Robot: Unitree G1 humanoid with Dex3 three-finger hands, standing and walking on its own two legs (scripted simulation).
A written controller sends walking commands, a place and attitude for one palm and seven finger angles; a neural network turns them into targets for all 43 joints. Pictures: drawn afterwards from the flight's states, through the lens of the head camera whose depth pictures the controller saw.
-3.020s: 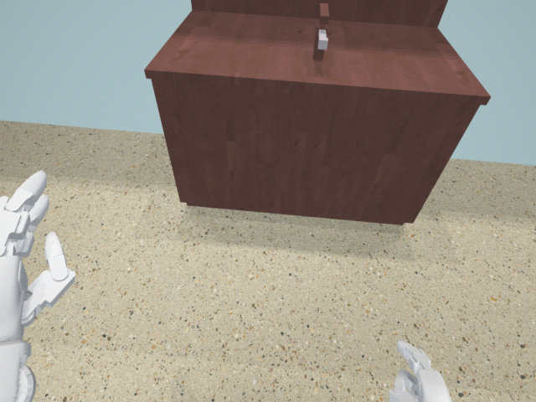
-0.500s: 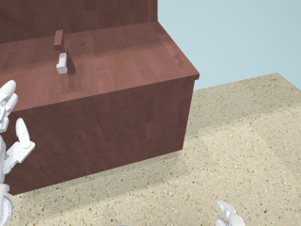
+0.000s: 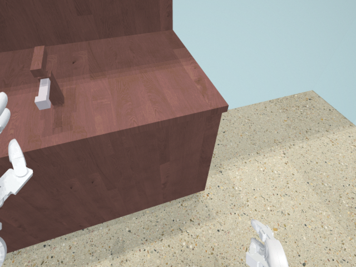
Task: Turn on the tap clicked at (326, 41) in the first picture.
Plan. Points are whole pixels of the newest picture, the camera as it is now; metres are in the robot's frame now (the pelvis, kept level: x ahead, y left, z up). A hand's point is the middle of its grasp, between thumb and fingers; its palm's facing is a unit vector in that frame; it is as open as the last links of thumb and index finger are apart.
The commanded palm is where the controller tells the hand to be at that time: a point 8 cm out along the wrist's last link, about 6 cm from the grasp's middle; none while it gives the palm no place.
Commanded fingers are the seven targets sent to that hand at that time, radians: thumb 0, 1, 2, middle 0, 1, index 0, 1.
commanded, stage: take the last steps up to it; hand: left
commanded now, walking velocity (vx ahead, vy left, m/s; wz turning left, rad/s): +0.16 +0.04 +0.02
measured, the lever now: (43, 102) +0.49 +0.40 +0.08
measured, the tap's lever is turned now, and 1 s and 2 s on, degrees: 0 0 0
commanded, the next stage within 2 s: come to a stop and stand still in 0.16 s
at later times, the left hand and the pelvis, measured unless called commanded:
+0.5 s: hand (54, 148) +0.27 +0.23 +0.18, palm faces +0.41 -0.82 -0.39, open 7.4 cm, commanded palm +0.22 +0.27 +0.18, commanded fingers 0.00 0.90 0.90 -0.20 -0.30 -0.20 -0.30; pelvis +0.06 -0.01 +0.00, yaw +0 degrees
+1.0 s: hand (68, 182) +0.24 +0.22 +0.12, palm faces +0.22 -0.89 -0.39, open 7.4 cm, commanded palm +0.20 +0.26 +0.18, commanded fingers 0.00 0.90 0.90 -0.20 -0.30 -0.20 -0.30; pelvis +0.02 +0.00 +0.00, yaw -4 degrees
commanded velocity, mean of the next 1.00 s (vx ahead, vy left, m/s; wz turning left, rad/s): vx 0.00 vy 0.00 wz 0.00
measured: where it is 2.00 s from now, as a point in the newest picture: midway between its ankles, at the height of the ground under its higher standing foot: outside the picture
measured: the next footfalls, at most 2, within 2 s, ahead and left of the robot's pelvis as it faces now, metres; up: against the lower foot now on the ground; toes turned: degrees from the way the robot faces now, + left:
right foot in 0.06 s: +0.06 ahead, -0.08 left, +0.00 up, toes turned +0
left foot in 0.40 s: +0.14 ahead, +0.10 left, +0.00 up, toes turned -3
